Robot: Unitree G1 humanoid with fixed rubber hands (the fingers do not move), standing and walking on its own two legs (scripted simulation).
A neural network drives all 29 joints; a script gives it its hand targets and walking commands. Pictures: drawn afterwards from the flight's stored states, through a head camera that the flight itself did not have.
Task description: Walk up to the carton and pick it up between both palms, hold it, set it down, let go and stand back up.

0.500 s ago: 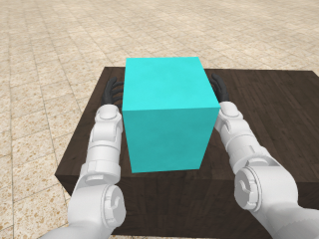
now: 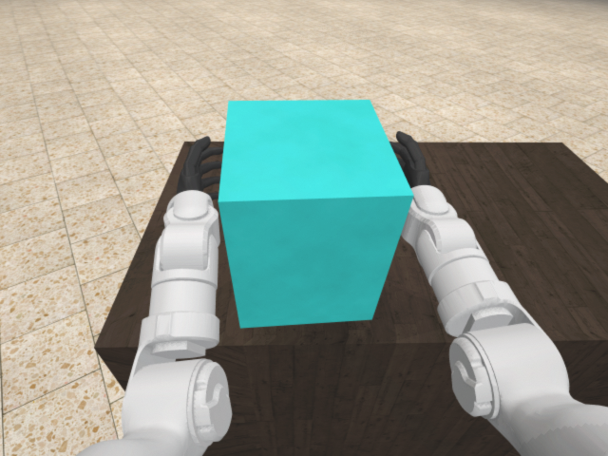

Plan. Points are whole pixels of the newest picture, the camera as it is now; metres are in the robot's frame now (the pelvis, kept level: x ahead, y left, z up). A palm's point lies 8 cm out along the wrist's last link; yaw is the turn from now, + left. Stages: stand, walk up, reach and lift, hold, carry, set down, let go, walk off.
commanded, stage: reach and lift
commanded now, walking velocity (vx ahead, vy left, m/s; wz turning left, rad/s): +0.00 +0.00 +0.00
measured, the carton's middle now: (303, 215) +0.40 -0.01 +0.14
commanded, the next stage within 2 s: hold in 1.22 s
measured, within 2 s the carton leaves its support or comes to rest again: neither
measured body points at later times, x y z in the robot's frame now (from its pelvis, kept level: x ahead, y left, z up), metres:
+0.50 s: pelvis +0.00 +0.00 +0.00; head -0.06 +0.03 +0.45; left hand +0.40 +0.13 +0.22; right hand +0.38 -0.16 +0.22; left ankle +0.01 +0.11 -0.75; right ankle +0.02 -0.12 -0.75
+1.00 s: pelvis +0.01 +0.00 +0.00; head -0.05 +0.02 +0.44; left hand +0.40 +0.14 +0.23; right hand +0.39 -0.16 +0.24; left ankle +0.01 +0.11 -0.75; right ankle +0.02 -0.12 -0.75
